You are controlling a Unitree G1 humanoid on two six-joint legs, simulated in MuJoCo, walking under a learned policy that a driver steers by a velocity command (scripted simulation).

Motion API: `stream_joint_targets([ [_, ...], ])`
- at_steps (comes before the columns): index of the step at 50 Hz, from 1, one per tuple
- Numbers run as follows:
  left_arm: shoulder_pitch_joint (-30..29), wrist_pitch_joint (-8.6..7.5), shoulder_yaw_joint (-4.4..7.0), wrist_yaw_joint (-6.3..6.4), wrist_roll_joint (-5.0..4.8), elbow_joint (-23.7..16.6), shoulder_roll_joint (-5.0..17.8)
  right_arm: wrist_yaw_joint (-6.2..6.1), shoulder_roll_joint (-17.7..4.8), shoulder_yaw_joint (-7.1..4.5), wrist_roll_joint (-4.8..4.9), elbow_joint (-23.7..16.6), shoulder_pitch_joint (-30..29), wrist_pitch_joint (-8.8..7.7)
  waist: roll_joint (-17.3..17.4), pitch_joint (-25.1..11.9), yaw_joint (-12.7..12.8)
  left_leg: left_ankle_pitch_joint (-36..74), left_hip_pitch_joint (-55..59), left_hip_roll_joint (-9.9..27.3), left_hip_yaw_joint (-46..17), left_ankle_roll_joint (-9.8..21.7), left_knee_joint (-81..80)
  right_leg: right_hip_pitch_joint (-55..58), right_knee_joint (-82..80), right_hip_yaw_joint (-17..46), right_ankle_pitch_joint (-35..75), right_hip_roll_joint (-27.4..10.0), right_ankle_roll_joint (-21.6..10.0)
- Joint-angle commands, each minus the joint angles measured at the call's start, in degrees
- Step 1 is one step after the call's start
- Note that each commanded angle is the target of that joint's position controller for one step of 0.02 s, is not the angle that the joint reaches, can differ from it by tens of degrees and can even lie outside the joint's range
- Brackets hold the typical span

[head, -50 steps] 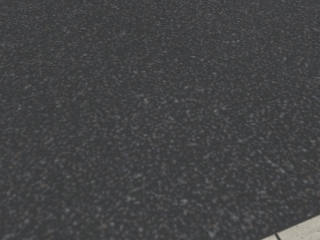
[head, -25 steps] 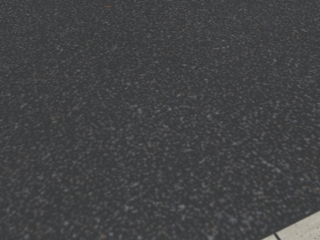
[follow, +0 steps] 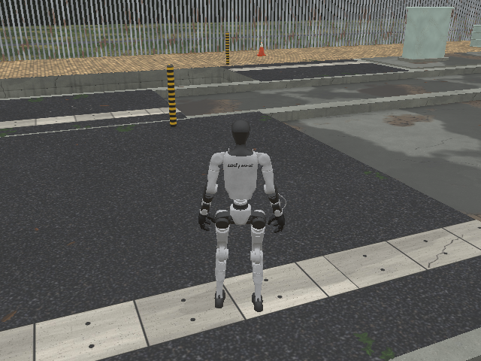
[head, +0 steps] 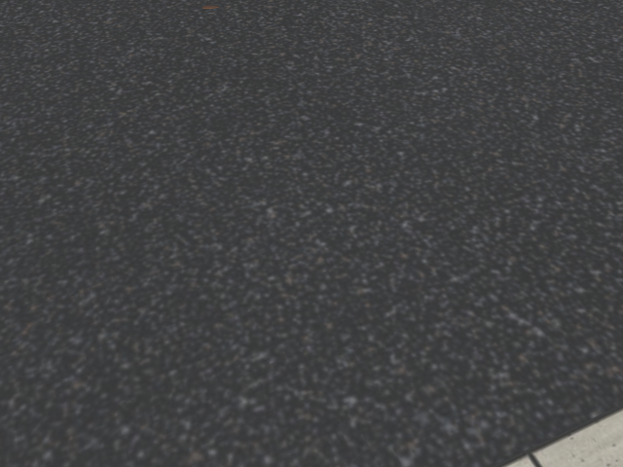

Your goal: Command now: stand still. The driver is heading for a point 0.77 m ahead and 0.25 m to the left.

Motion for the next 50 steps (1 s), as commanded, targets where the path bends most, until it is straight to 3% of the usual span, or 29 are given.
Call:
stream_joint_targets([
  [1,1.58,-0.57,1.14,0.28,-0.06,-0.93,5.65,-0.29,-6.0,-1.17,0.03,-0.82,1.04,-0.41,-0.39,-0.41,0.07,9.16,3.01,0.07,0.16,0.86,-3.68,-4.18,-6.44,1.52,10.14,-1.86,-0.69],
  [12,3.23,-0.45,0.62,0.58,-0.19,3.75,5.26,-0.43,-5.15,-0.72,0.1,3.14,1.97,-0.24,-0.18,0.46,0.19,8.24,2.77,-0.36,0.58,1.15,-4.44,-4.39,-7.17,0.76,8.95,-1.49,-0.49],
  [14,4.74,-0.11,0.83,0.84,-0.6,4.94,5.82,-0.51,-4.41,-0.57,0.48,4.32,3.22,-0.1,-1.5,0.11,0.52,-6.47,1.59,-2.97,3.34,1.74,-2.22,-4.76,-8.37,0.79,-8.23,-0.76,-1.81],
  [16,5.33,-0.19,1.49,1.01,-1.17,4.49,8.28,-0.48,-4.6,-0.61,0.76,3.45,1.65,-0.69,-4.49,4.72,1.53,-19.16,-5.41,-4.27,4.55,3.07,2.31,-8.26,-11.97,6.5,-26.89,-4.25,-5.33],
  [17,6.9,-0.73,1.87,0.91,-1.51,4.64,9.63,-0.15,-3.57,-0.33,0.88,2.59,0.29,-1.6,-7.27,6.35,2.34,-17.58,-8.9,-4.3,5.19,3.33,6.29,-7.84,-15.04,12.29,-31.22,-8.24,-7.67],
  [18,7.65,-1.37,2.47,0.75,-1.84,4.84,11.35,0.44,-2.05,0.04,1.13,2.09,-0.13,-2.73,-11.05,7.02,2.54,-12.46,-10.79,-4.03,5.93,3.47,12.11,-7.1,-18.49,19.25,-32.92,-13.19,-10.46],
  [19,7.07,-1.88,2.73,0.62,-2.07,4.72,11.79,1.04,-2.1,0.08,1.35,1.74,-0.49,-3.76,-11.76,8.3,2.38,-10.42,-11.39,-2.02,4.0,4.44,15.21,-8.59,-20.3,23.79,-31.43,-16.46,-12.61],
  [21,2.6,-2.4,2.35,0.25,-2.25,3.35,10.64,2.08,-1.81,0.13,2.07,2.18,2.33,-5.24,-10.76,8.95,-0.77,-11.81,-7.0,-0.63,3.56,6.93,8.38,-10.73,-18.77,21.34,-25.61,-16.05,-11.76],
  [22,-0.54,-2.29,2.07,0.03,-2.61,2.46,9.86,2.35,-1.77,-0.09,2.08,4.14,7.27,-5.69,-9.09,7.89,-3.57,-8.2,2.53,-1.59,4.58,7.59,-0.21,-14.52,-15.53,16.07,-21.41,-12.66,-9.39],
  [23,-2.07,-2.39,1.73,-0.06,-2.42,1.72,8.56,2.46,-3.03,-0.74,1.5,6.51,12.27,-5.83,-5.26,6.06,-5.04,-3.58,10.35,-2.26,3.2,6.89,-3.63,-17.41,-8.44,10.17,-14.04,-8.22,-7.03],
  [24,-3.07,-2.95,0.7,-0.24,-1.87,0.81,4.87,2.39,-7.28,-1.97,1.1,8.15,19.48,-5.98,6.74,2.42,-6.94,-9.67,18.12,6.83,-12.1,9.52,-11.14,-23.36,9.58,0.54,-6.4,-1.63,-3.19],
  [25,-3.72,-4.1,0.7,0.13,-2.06,-1.74,4.1,3.33,-13.89,-3.17,0.87,8.68,25.33,-6.52,19.23,0.48,-7.65,-16.13,22.25,18.84,-36.71,17.32,-20.78,-32.69,24.84,-2.26,-12.71,2.95,-1.54],
  [26,-3.26,-4.91,1.21,-0.09,-3.04,-1.6,6.39,3.47,-10.04,-1.72,0.03,7.56,20.48,-7.22,11.97,3.02,-4.51,-18.46,19.02,21.36,-40.52,19.07,-21.78,-36.27,35.08,2.66,-12.88,-0.47,-2.44],
  [27,-2.18,-5.48,1.18,-0.73,-3.42,-0.91,6.41,3.46,-7.11,-0.91,0.36,5.82,15.89,-7.61,7.57,5.99,-2.57,-16.64,17.32,19.35,-33.54,17.52,-21.29,-38.6,38.32,3.33,-7.14,-3.23,-3.67],
  [29,-3.0,-6.13,1.78,-1.21,-2.34,-0.15,7.17,3.8,-5.94,-0.25,0.6,4.25,12.23,-7.52,4.32,5.71,-1.4,-5.99,17.34,14.73,-21.61,13.64,-21.89,-38.88,35.15,1.3,2.38,-6.58,-4.51],
  [31,-4.82,-6.02,2.17,-2.0,-1.66,-0.37,6.89,3.54,-3.2,0.74,0.17,4.85,14.83,-6.68,5.65,3.74,-1.96,7.49,17.54,10.89,-12.66,11.73,-22.0,-35.71,30.92,-1.27,6.97,-7.38,-3.55],
  [33,-7.6,-5.52,1.7,-2.51,-1.48,-1.37,4.83,2.81,-4.09,0.83,0.04,5.16,17.26,-5.97,5.34,3.13,-2.51,15.86,17.75,9.82,-8.44,12.23,-21.92,-35.68,26.34,-3.37,9.49,-6.94,-1.85],
  [36,-16.14,-5.33,0.53,-2.82,-1.55,-4.81,2.78,1.77,-6.56,0.65,-0.21,4.2,16.97,-5.36,4.47,4.9,-3.71,16.47,12.45,8.8,-4.86,12.4,-23.89,-31.69,13.32,-5.16,15.3,-5.39,-0.12],
  [41,-22.54,-5.4,0.23,-3.9,-2.16,-7.85,4.84,1.34,-8.25,-0.13,1.0,4.78,18.7,-5.41,5.68,7.25,-3.36,17.28,12.76,11.43,-3.03,12.43,-24.95,-25.84,2.78,-4.97,19.78,-3.97,-1.54],
  [43,-21.91,-5.78,0.77,-4.25,-2.02,-8.38,6.54,1.34,-8.67,-0.56,1.12,4.62,18.04,-5.03,5.38,5.86,-1.45,25.83,16.32,12.79,-2.9,11.46,-21.27,-22.8,0.69,-4.52,17.7,-3.22,-3.21],
  [44,-19.34,-5.96,1.43,-4.19,-1.94,-8.09,7.94,1.38,-9.37,-0.83,0.94,4.24,17.19,-4.76,6.13,3.48,0.6,35.98,17.39,12.96,-2.93,10.91,-17.31,-18.26,0.53,-5.03,15.98,-1.82,-4.06],
  [45,-13.37,-6.03,2.46,-3.88,-1.98,-6.68,9.85,1.47,-9.93,-1.05,0.62,3.75,16.04,-4.34,7.15,-0.76,4.03,46.58,17.03,12.14,-2.33,10.14,-10.16,-10.01,0.7,-5.97,14.64,-0.05,-5.21],
  [46,-2.81,-5.89,3.93,-3.31,-2.33,-3.66,12.41,1.65,-9.52,-0.8,0.16,2.82,14.61,-3.95,6.86,-7.17,9.14,48.71,12.44,9.32,-0.97,8.52,1.57,3.88,0.23,-5.7,14.92,0.06,-6.77],
  [47,8.33,-5.59,5.1,-2.44,-1.43,-1.59,16.9,1.87,-7.33,0.14,-0.89,0.87,14.59,-3.98,0.74,-16.49,12.24,30.06,-1.46,5.49,0.28,6.9,19.83,23.21,1.72,7.49,10.64,-11.83,-10.15],
  [48,10.69,-5.37,5.06,-3.04,-0.3,-0.34,18.89,2.27,2.37,2.41,0.36,0.93,23.35,-4.98,-16.21,-26.42,6.55,-15.62,-19.53,-5.11,-0.96,3.97,39.46,37.16,-8.18,35.94,-4.76,-26.0,-18.38],
  [49,7.78,-5.64,3.53,-3.19,-0.59,-0.76,12.84,2.29,-4.52,0.77,2.2,1.31,19.43,-6.14,-11.42,-20.64,7.98,-16.79,-24.01,-2.71,-7.24,4.88,46.64,30.52,-14.16,38.94,-8.92,-24.17,-15.94],
  [50,2.13,-5.97,2.73,-3.07,-0.9,-1.38,10.19,2.12,-7.52,-0.36,3.51,-0.8,13.59,-6.57,-8.7,-10.98,6.41,-11.5,-27.17,0.05,-5.49,5.59,47.7,21.42,-15.05,28.45,-5.46,-22.89,-13.08],
])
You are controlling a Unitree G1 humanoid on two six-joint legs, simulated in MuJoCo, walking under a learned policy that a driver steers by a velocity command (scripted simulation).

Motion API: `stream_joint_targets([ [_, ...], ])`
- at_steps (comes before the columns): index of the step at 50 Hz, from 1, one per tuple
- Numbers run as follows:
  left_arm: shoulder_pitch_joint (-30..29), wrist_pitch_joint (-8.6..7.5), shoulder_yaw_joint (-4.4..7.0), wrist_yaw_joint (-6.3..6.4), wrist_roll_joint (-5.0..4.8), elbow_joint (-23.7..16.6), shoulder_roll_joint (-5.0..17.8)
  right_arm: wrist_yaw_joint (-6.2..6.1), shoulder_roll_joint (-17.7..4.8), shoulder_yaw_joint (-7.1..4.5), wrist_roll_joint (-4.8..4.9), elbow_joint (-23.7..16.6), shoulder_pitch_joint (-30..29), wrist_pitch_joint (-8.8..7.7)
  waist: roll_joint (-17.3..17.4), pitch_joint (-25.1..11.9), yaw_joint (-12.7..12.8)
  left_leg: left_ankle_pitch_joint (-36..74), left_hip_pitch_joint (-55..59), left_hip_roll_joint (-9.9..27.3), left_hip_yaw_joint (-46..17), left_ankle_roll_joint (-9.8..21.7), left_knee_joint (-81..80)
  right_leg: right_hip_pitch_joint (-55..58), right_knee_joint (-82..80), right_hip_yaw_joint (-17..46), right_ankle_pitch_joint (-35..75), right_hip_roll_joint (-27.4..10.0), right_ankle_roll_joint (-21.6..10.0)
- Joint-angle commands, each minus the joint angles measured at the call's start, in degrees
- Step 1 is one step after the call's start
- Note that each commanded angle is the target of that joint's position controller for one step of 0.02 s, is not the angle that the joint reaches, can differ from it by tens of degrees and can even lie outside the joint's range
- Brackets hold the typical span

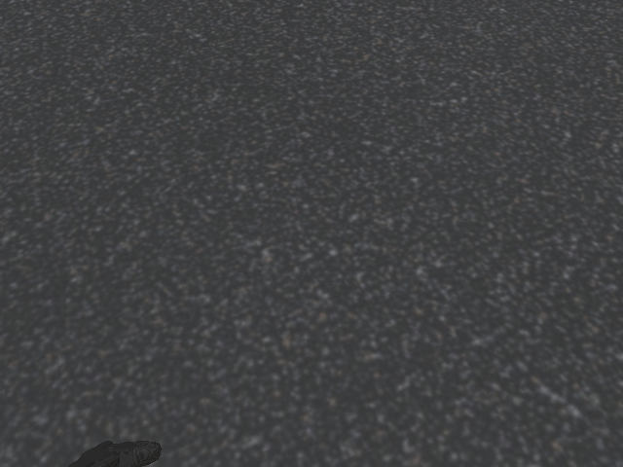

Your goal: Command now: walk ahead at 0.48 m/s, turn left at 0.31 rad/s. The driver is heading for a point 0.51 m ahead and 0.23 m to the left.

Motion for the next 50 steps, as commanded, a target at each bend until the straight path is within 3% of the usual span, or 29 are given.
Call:
stream_joint_targets([
  [1,12.49,-0.42,1.9,0.28,0.2,1.92,7.01,-0.55,-7.17,-1.7,1.83,-5.83,-3.01,-2.27,-4.13,-7.25,6.98,7.65,-31.16,4.76,-2.32,1.54,19.98,29.57,-20.23,27.62,-7.69,-20.12,-8.64],
  [2,10.1,-0.82,1.68,0.02,0.69,2.16,5.62,-0.93,-6.35,-2.2,1.01,-5.94,-4.08,-1.85,-2.96,-4.89,5.32,10.84,-28.29,6.48,-2.16,1.53,17.4,23.02,-21.87,21.35,-2.33,-17.87,-7.43],
  [4,8.8,-1.22,1.33,-0.09,1.51,3.35,3.61,-0.71,-3.73,-2.48,1.05,-5.7,-1.77,-0.16,-5.47,-3.93,2.5,13.33,-23.4,8.36,-2.39,1.82,14.53,17.38,-24.74,13.16,0.89,-14.91,-6.51],
  [7,9.64,-1.73,1.77,0.56,1.31,4.93,5.28,-0.78,-3.43,-2.98,0.64,-8.38,-5.23,1.63,-4.86,-0.43,1.6,16.12,-27.56,9.29,-2.05,1.41,11.72,14.4,-27.73,7.07,3.86,-14.89,-7.64],
  [12,12.28,-1.01,2.33,2.33,1.75,5.58,8.3,0.65,-4.0,-3.01,0.1,-12.74,-14.22,0.98,-2.29,1.51,3.27,29.18,-33.77,8.62,-1.22,-0.04,-3.1,18.56,-28.58,-0.37,8.68,-14.25,-7.2],
  [16,17.0,0.11,2.66,2.97,0.93,6.27,10.12,2.52,-2.8,-1.94,-0.2,-16.83,-23.55,0.58,-0.63,3.3,6.99,32.08,-34.89,7.63,4.11,0.56,-13.4,24.71,-27.33,-4.73,11.53,-15.32,-6.54],
  [19,19.59,1.62,3.1,2.91,0.16,6.8,11.28,3.79,-3.19,-1.75,0.02,-20.17,-27.46,0.64,-1.21,3.74,7.81,26.93,-36.28,6.36,6.66,2.04,-17.42,31.8,-23.23,-6.55,17.47,-17.17,-5.7],
  [22,17.62,2.96,3.81,3.24,-0.14,5.5,13.62,4.46,-6.4,-3.23,0.19,-21.5,-23.28,1.05,-4.89,-1.3,3.63,18.59,-25.92,0.88,11.45,5.11,-18.18,34.27,-11.58,-9.18,43.9,-17.44,-3.67],
  [23,16.75,3.53,3.96,3.45,-0.16,4.99,14.12,4.39,-8.65,-4.53,0.42,-20.35,-16.78,1.18,-5.55,-4.99,-0.2,17.37,-17.48,-1.83,12.6,6.75,-19.15,32.83,-2.13,-10.01,50.2,-16.63,-2.78],
  [24,16.04,3.71,3.64,3.61,-0.25,4.34,13.57,3.62,-12.34,-6.66,0.53,-17.95,-6.95,1.33,-4.07,-9.99,-5.3,20.65,-2.51,-3.87,11.26,9.15,-23.18,25.95,11.37,-10.94,45.86,-14.3,-0.61],
  [25,18.1,2.97,2.2,3.35,1.67,2.63,9.29,2.07,-18.23,-8.36,0.62,-16.55,-0.74,2.02,7.11,-15.01,-5.14,22.23,14.41,7.6,-6.65,12.93,-23.7,9.14,30.61,-10.8,12.39,-10.16,2.05],
  [26,21.32,0.56,0.28,2.29,1.16,-0.53,3.48,2.36,-21.03,-8.25,0.0,-18.78,-3.65,1.18,15.55,-23.36,0.57,10.11,29.56,19.95,-42.23,25.2,-34.91,-12.15,48.04,0.82,-25.93,2.43,4.42],
  [27,12.87,-1.72,1.65,1.48,-1.11,-1.78,9.79,2.79,-15.36,-6.66,-0.6,-18.99,-2.49,0.57,6.3,-22.11,-3.85,9.49,29.12,19.3,-41.01,21.74,-39.92,-18.57,49.8,9.71,-23.19,-0.53,2.68],
  [28,9.56,-2.69,1.81,1.22,-2.34,-3.3,10.19,2.72,-12.99,-6.01,-0.83,-18.9,-4.88,-0.08,4.68,-14.3,-2.75,13.88,22.5,17.46,-31.79,19.17,-39.66,-21.09,46.54,9.0,-17.86,-2.88,1.14],
  [29,9.96,-2.84,1.69,1.72,-1.36,-2.54,9.39,2.71,-11.32,-5.49,-0.56,-19.73,-9.22,-0.47,-1.47,-9.72,0.45,20.79,13.16,14.68,-24.42,17.1,-39.6,-17.75,41.3,8.99,-13.51,-5.66,1.11],
  [30,11.23,-2.19,2.29,2.12,-0.32,-1.53,10.09,2.5,-9.3,-4.79,-0.93,-20.9,-13.49,-0.59,-1.44,-7.13,2.79,31.41,5.82,12.93,-18.19,15.64,-39.64,-13.32,36.8,8.55,-11.3,-7.49,1.86],
  [31,12.88,-1.12,2.54,2.06,0.06,-1.01,10.27,2.24,-8.49,-4.36,-1.66,-21.85,-15.41,-0.6,-0.45,-6.41,4.38,39.77,0.98,11.67,-14.56,14.96,-40.12,-9.0,35.41,8.49,-10.51,-8.42,2.57],
  [34,13.91,0.98,2.3,2.44,1.36,-1.25,7.76,1.39,-10.22,-4.6,-1.49,-21.1,-14.4,-0.86,-0.24,-5.99,5.69,58.64,-5.26,9.39,-6.44,14.57,-40.12,-5.37,28.78,5.95,-7.04,-7.07,5.5],
  [36,11.23,1.42,1.82,2.68,1.54,-2.35,6.48,0.54,-10.7,-4.6,-1.34,-20.38,-13.4,-0.45,1.59,-5.84,5.01,61.63,-5.97,7.29,-2.5,13.09,-39.72,-5.53,20.95,4.79,-1.11,-5.79,6.44],
  [39,6.06,1.13,1.14,2.07,1.21,-3.51,5.59,-0.34,-10.45,-4.31,-0.94,-19.48,-11.94,0.59,3.74,-6.97,2.31,56.64,-4.73,4.96,0.39,9.74,-38.51,-1.98,6.88,3.9,10.97,-3.67,6.03],
  [42,3.45,0.76,1.21,1.19,1.06,-4.2,6.47,-0.64,-10.29,-3.88,-1.38,-18.0,-10.63,1.08,4.63,-7.23,0.87,50.97,-1.56,7.23,-2.14,9.16,-37.19,-0.35,0.76,4.81,15.1,-2.67,5.18],
  [44,3.39,0.41,1.56,0.77,1.53,-4.29,7.69,-0.62,-9.59,-3.55,-1.49,-17.2,-11.19,1.2,4.97,-6.53,1.3,50.19,1.12,9.04,-4.51,9.28,-34.38,-0.76,-1.58,5.59,11.32,-2.59,3.62],
  [46,6.29,-0.16,2.07,0.56,2.16,-3.34,8.83,-0.66,-8.98,-3.27,-1.21,-16.56,-12.34,1.41,4.72,-6.66,3.37,49.37,2.86,9.02,-6.13,8.15,-29.4,2.34,-6.27,5.18,10.51,-1.96,1.48],
  [47,9.09,-0.5,2.33,0.7,2.65,-2.36,9.56,-0.65,-8.62,-3.08,-1.19,-16.31,-12.12,1.42,3.31,-7.8,4.8,48.56,2.1,6.54,-5.26,6.26,-25.26,8.28,-10.49,5.21,21.28,-2.35,0.1],
  [48,10.38,-0.67,2.73,1.11,3.47,-2.43,12.47,-0.56,-7.67,-2.76,-2.24,-16.78,-9.42,1.03,-1.14,-11.87,3.18,39.87,-1.98,2.2,-3.95,3.82,-18.98,18.28,-7.27,10.36,43.52,-7.92,-2.59],
  [49,11.71,-0.06,2.31,1.47,3.93,-2.23,11.88,-0.54,-5.37,-2.0,-2.22,-15.3,-2.02,0.84,-8.94,-18.42,1.19,20.54,-11.12,-1.58,-3.09,0.2,-9.23,31.56,-3.82,18.79,55.44,-16.85,-11.62],
  [50,13.95,0.99,1.21,1.51,2.57,-1.34,6.65,-0.49,-7.0,-1.99,-1.91,-14.8,-3.66,1.47,-13.19,-21.45,4.26,-6.42,-15.42,-3.01,-2.05,-2.57,-1.14,33.3,-6.81,25.86,52.49,-21.76,-16.64],
])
